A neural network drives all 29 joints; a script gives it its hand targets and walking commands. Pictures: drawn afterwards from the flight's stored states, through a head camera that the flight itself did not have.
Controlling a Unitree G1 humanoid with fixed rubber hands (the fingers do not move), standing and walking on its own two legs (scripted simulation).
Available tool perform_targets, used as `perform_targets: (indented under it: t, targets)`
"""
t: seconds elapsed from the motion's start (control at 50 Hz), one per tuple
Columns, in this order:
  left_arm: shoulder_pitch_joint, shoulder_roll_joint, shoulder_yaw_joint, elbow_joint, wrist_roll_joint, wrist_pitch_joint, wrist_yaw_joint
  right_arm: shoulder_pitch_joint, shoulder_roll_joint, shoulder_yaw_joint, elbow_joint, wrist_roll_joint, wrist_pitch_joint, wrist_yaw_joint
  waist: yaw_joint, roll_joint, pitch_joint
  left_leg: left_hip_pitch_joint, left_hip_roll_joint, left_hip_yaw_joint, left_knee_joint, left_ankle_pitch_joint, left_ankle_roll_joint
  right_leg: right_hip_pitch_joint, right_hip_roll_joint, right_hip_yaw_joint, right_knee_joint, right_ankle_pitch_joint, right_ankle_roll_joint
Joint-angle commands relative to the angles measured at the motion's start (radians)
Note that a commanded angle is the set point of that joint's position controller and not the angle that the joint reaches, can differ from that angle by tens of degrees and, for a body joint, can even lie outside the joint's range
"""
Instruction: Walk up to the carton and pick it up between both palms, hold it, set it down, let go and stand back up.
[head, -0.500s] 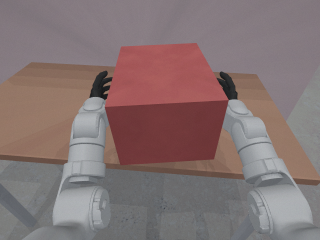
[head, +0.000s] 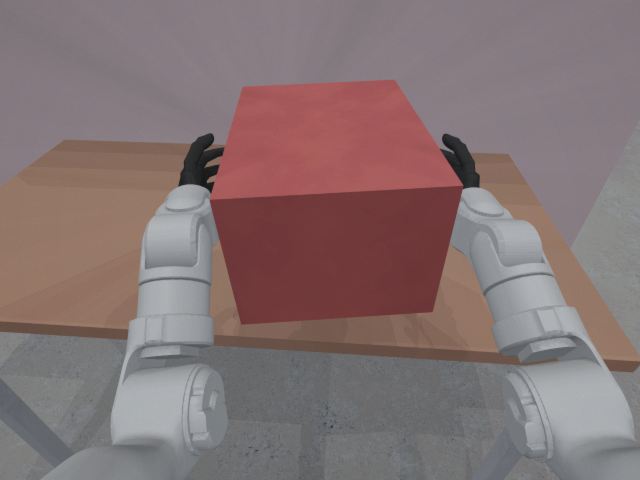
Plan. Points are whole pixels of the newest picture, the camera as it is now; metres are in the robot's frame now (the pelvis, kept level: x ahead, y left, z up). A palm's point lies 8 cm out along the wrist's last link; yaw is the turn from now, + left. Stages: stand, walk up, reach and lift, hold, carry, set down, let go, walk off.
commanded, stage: hold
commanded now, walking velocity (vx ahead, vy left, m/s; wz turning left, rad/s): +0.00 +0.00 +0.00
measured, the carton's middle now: (327, 187) +0.42 -0.01 +0.20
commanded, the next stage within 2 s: none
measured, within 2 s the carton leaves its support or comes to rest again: neither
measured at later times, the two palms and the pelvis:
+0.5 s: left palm (176, 183) +0.37 +0.17 +0.25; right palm (454, 172) +0.37 -0.15 +0.25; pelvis -0.01 +0.00 +0.00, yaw +0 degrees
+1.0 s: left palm (177, 181) +0.37 +0.17 +0.25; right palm (455, 173) +0.37 -0.15 +0.25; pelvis +0.00 +0.00 +0.00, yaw +1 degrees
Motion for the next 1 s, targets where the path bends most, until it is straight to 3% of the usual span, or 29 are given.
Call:
perform_targets:
  t: [0.0,0.1,0.28,0.42,0.52,0.56,0.6,0.66,0.72,0.74,0.76,0.82,0.98]
  targets:
    - [-0.830,-0.663,-0.504,-0.208,-0.145,-0.085,-0.174,-1.013,0.733,0.372,-0.437,0.156,-0.039,0.106,0.012,0.005,-0.482,0.141,-0.101,0.006,-0.021,0.295,-0.016,0.189,0.091,0.021,0.017,0.301,0.020]
    - [-0.866,-0.667,-0.525,-0.257,-0.165,-0.068,-0.175,-1.036,0.742,0.383,-0.471,0.182,-0.019,0.093,0.005,0.017,-0.515,0.151,-0.102,0.007,-0.009,0.313,-0.023,0.181,0.095,0.020,0.020,0.298,0.019]
    - [-0.940,-0.667,-0.475,-0.135,-0.152,-0.041,-0.188,-1.096,0.723,0.284,-0.323,0.149,0.018,0.114,0.005,0.031,-0.414,0.066,-0.088,0.015,-0.067,0.119,-0.010,0.117,0.085,0.025,-0.011,0.067,-0.004]
    - [-0.967,-0.698,-0.493,-0.154,-0.186,-0.057,-0.168,-1.124,0.717,0.287,-0.333,0.181,0.017,0.117,-0.005,0.074,-0.507,0.115,-0.084,-0.002,-0.023,0.249,-0.038,0.139,0.100,0.024,0.011,0.165,-0.011]
    - [-0.970,-0.673,-0.432,-0.089,-0.153,-0.046,-0.178,-1.097,0.699,0.241,-0.218,0.161,0.037,0.128,0.008,0.066,-0.414,0.057,-0.077,0.003,-0.067,0.135,-0.026,0.113,0.093,0.025,-0.005,0.055,-0.016]
    - [-0.965,-0.665,-0.422,-0.091,-0.154,-0.045,-0.180,-1.119,0.703,0.254,-0.233,0.170,0.032,0.131,0.020,0.055,-0.445,0.062,-0.081,0.004,-0.058,0.173,-0.025,0.136,0.092,0.028,-0.002,0.086,-0.015]
    - [-0.968,-0.675,-0.455,-0.148,-0.182,-0.050,-0.174,-1.139,0.718,0.291,-0.313,0.200,0.025,0.123,0.016,0.056,-0.534,0.108,-0.087,0.001,-0.016,0.296,-0.037,0.170,0.101,0.028,0.016,0.203,-0.008]
    - [-0.975,-0.674,-0.473,-0.190,-0.194,-0.047,-0.167,-1.115,0.712,0.307,-0.348,0.227,0.034,0.113,0.002,0.064,-0.535,0.144,-0.089,-0.005,0.005,0.354,-0.050,0.160,0.106,0.022,0.017,0.248,0.001]
    - [-0.960,-0.661,-0.443,-0.174,-0.173,-0.041,-0.168,-1.095,0.710,0.296,-0.329,0.216,0.044,0.111,0.011,0.042,-0.494,0.128,-0.089,-0.001,-0.010,0.311,-0.039,0.150,0.103,0.023,0.009,0.211,0.002]
    - [-0.995,-0.623,-0.455,-0.213,-0.190,-0.051,-0.173,-1.111,0.752,0.342,-0.358,0.229,0.048,0.103,0.014,-0.007,-0.528,0.131,-0.089,0.001,0.005,0.360,-0.027,0.192,0.113,0.013,0.027,0.280,0.014]
    - [-0.975,-0.629,-0.461,-0.210,-0.192,-0.047,-0.175,-1.097,0.741,0.349,-0.383,0.243,0.054,0.096,0.017,0.024,-0.529,0.137,-0.094,0.002,0.011,0.371,-0.034,0.193,0.108,0.022,0.023,0.298,0.011]
    - [-0.967,-0.634,-0.468,-0.215,-0.196,-0.041,-0.178,-1.113,0.738,0.354,-0.422,0.252,0.061,0.084,0.013,0.024,-0.530,0.136,-0.101,0.004,0.017,0.376,-0.035,0.194,0.107,0.023,0.025,0.312,0.014]
    - [-0.971,-0.648,-0.466,-0.186,-0.191,-0.030,-0.192,-1.110,0.721,0.323,-0.391,0.228,0.074,0.080,-0.004,0.043,-0.486,0.111,-0.097,0.003,-0.006,0.293,-0.038,0.166,0.099,0.029,0.009,0.231,0.005]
